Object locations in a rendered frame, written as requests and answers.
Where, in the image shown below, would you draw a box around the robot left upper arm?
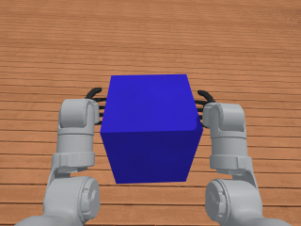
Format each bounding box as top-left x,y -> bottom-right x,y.
14,176 -> 101,226

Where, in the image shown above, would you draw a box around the carton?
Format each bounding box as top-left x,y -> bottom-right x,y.
100,73 -> 203,184

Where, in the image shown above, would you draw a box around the robot right upper arm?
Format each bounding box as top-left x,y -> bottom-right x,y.
204,178 -> 293,226

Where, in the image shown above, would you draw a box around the robot left hand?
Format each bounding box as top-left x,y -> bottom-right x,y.
85,87 -> 107,125

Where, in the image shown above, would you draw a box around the left robot forearm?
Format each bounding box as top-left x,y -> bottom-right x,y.
42,98 -> 100,212

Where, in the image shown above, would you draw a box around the robot right hand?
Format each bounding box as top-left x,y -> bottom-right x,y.
194,89 -> 216,129

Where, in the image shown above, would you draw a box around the right robot forearm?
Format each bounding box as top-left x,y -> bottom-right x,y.
202,103 -> 262,210

